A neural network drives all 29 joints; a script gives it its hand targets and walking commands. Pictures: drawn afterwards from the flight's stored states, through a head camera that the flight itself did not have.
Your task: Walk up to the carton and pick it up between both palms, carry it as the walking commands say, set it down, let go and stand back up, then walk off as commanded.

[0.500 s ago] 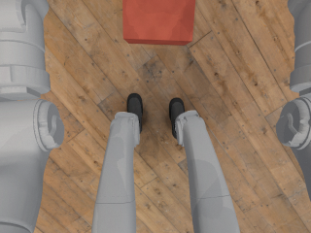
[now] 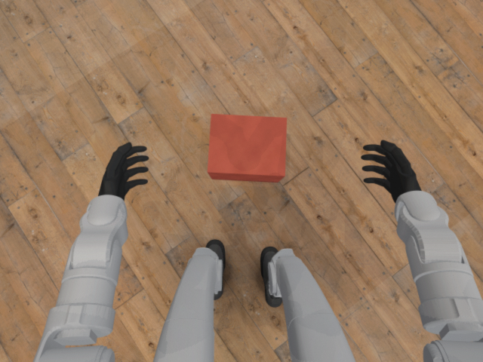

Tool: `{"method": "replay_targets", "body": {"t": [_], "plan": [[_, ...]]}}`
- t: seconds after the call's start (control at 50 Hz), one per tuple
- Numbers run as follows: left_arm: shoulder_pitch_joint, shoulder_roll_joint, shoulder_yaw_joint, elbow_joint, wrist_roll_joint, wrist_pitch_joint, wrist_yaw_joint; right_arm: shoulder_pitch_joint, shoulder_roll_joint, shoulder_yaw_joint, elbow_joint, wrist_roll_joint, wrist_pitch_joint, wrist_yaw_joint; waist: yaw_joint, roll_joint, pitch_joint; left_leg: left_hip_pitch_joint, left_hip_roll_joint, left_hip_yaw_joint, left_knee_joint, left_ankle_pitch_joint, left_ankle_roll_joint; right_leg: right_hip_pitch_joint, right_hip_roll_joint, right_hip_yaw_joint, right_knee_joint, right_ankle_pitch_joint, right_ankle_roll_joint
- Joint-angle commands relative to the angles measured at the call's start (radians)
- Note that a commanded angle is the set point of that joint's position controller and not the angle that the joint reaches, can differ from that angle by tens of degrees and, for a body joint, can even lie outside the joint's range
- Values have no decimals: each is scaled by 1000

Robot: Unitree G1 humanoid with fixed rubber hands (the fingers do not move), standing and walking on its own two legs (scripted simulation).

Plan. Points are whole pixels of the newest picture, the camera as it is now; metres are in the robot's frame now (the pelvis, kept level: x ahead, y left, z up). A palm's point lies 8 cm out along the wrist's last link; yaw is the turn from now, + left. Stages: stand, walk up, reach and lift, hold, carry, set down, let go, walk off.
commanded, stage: let go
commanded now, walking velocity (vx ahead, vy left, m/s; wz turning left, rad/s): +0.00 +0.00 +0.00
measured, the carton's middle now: (246, 150) +0.53 -0.02 -0.63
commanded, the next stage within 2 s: stand in 0.84 s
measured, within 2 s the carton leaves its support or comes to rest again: neither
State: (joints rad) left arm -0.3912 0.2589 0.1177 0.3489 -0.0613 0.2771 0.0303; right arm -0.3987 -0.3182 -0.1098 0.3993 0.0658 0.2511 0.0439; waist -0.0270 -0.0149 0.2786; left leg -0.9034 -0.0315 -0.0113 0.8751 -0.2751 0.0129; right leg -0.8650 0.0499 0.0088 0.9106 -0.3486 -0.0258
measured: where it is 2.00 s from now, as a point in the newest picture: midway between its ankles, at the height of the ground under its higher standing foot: (243, 283)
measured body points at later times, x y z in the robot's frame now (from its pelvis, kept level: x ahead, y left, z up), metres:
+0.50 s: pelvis +0.07 +0.00 +0.06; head +0.12 +0.01 +0.50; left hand +0.24 +0.23 -0.03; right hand +0.24 -0.24 -0.03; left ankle +0.08 +0.11 -0.68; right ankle +0.05 -0.10 -0.68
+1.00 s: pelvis +0.10 +0.00 +0.05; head +0.04 +0.01 +0.50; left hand +0.22 +0.24 -0.04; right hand +0.22 -0.25 -0.04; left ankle +0.08 +0.11 -0.68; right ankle +0.05 -0.10 -0.68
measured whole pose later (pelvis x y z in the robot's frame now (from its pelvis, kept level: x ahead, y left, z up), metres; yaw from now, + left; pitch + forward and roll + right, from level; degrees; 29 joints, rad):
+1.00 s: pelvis +0.10 +0.00 +0.05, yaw +0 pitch -1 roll +0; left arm 0.34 0.22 0.01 0.65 0.05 -0.04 -0.01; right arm 0.33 -0.22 -0.02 0.67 -0.05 -0.04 0.01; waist -0.01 -0.02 -0.14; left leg -0.19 -0.04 -0.02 0.53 -0.32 0.02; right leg -0.12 0.04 0.02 0.51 -0.36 -0.03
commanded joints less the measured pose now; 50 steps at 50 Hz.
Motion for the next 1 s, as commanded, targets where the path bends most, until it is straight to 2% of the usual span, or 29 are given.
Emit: {"method": "replay_targets", "body": {"t": [0.0, 0.06, 0.1, 0.12, 0.16, 0.18, 0.24, 0.28, 0.32, 0.34, 0.42, 0.62, 0.72, 0.82, 0.84, 0.86, 0.88, 0.92, 0.98], "plan": [[-76, 76, 42, -60, 26, -110, -18, -44, -73, -37, -75, -18, -107, 12, 7, 26, -906, 525, 0, -50, -119, 224, -26, 306, -8, 49, -172, 248, 33], [12, 54, 50, 78, 48, -142, -38, 27, -20, -28, 25, -18, -139, 22, 21, 11, -659, 478, 25, -33, -204, 18, -20, 283, -25, 38, -260, 64, 26], [114, 53, 46, 98, 63, -160, -57, 127, -9, -28, 38, -44, -151, 17, 16, -9, -611, 532, 21, -17, -254, -8, -14, 359, -33, 37, -318, 45, 29], [144, 45, 40, 104, 72, -169, -64, 157, 3, -22, 50, -44, -160, 17, 15, 2, -558, 549, 21, -11, -279, -12, -12, 372, -36, 36, -345, 42, 28], [190, 43, 28, 113, 80, -191, -72, 213, 18, -23, 65, -54, -181, 11, 12, -5, -505, 590, 21, -3, -308, 16, -13, 398, -37, 36, -375, 69, 27], [264, 25, 18, 94, 89, -205, -76, 286, 26, -19, 55, -63, -193, 10, 15, 12, -523, 642, 22, -6, -328, 75, -15, 448, -37, 34, -390, 127, 26], [388, 14, -4, 34, 106, -241, -74, 407, 14, -12, 8, -73, -234, 7, 23, 17, -565, 770, 10, -1, -350, 281, -24, 547, -32, 37, -416, 319, 31], [379, 28, -9, 9, 96, -256, -73, 394, 7, -10, -20, -61, -252, 3, 28, 8, -503, 787, 14, -7, -367, 295, -28, 539, -27, 39, -427, 307, 33], [480, 28, -22, -41, 93, -267, -77, 503, 6, 1, -62, -67, -264, 3, 30, -10, -524, 863, 11, -12, -391, 355, -31, 618, -27, 45, -453, 360, 34], [477, 42, -23, -65, 90, -270, -79, 495, -3, 0, -89, -63, -267, 4, 35, -12, -518, 880, 11, -11, -400, 368, -30, 629, -27, 46, -464, 367, 38], [508, 74, -41, -97, 71, -264, -83, 527, 0, 19, -114, -54, -255, 10, 38, 12, -428, 910, 10, -8, -426, 338, -36, 634, -24, 42, -500, 324, 36], [586, 76, -52, -74, 55, -185, -102, 573, 3, 47, -83, -56, -174, 20, 16, 9, -261, 952, 9, -5, -444, 278, -34, 687, -24, 17, -548, 282, 37], [586, 75, -42, -74, 59, -169, -99, 570, -3, 44, -102, -68, -145, 16, 12, -2, -253, 950, 3, -4, -440, 318, -34, 732, -21, 18, -541, 339, 45], [588, 78, -37, -44, 68, -168, -80, 547, 9, 51, -105, -71, -96, 6, 20, 4, -251, 955, 1, -4, -435, 333, -38, 730, -24, 25, -530, 323, 48], [667, 74, -85, 117, 88, -239, -59, 708, -29, -14, 44, -123, -199, -27, 5, 46, -521, 872, 103, -49, -432, 234, -41, 781, -105, 5, -497, 235, 51], [686, 72, -75, 132, 124, -285, -38, 695, -76, 14, 90, -142, -255, -46, 26, 71, -462, 823, 104, -75, -439, 177, -27, 764, -120, 62, -495, 194, 47], [688, 91, -64, 164, 141, -321, -26, 659, -42, 35, 112, -146, -301, -51, 33, 29, -419, 787, 125, -110, -426, 196, -16, 682, -134, 90, -492, 214, 37], [690, 75, -68, 213, 123, -357, -22, 662, -10, 52, 156, -125, -341, -47, 32, -6, -373, 708, 134, -141, -418, 188, -4, 633, -148, 117, -483, 247, 29], [716, 78, -67, 260, 109, -377, -34, 684, -19, 59, 222, -111, -353, -38, 32, 26, -332, 645, 139, -162, -424, 182, 6, 579, -146, 141, -486, 220, 18]]}}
